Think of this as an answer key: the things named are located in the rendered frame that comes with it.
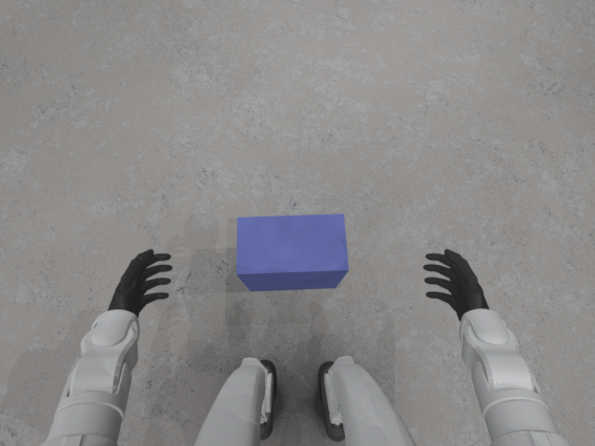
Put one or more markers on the robot right hand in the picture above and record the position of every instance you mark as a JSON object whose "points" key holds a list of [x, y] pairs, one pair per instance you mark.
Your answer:
{"points": [[467, 294]]}

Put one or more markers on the carton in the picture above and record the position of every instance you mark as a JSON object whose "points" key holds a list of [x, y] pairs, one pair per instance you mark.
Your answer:
{"points": [[291, 252]]}

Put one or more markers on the robot left foot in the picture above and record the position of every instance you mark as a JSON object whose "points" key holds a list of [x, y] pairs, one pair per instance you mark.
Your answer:
{"points": [[266, 427]]}

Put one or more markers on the left robot forearm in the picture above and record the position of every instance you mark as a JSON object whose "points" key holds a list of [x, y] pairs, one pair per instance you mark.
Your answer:
{"points": [[93, 403]]}

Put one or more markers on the right robot forearm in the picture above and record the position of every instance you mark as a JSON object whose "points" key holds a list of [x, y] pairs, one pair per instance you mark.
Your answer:
{"points": [[512, 403]]}

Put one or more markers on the left robot thigh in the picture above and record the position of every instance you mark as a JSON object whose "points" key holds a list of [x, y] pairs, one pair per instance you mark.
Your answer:
{"points": [[235, 416]]}

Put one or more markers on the robot left hand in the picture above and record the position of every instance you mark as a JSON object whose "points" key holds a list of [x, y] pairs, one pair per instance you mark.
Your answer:
{"points": [[129, 293]]}

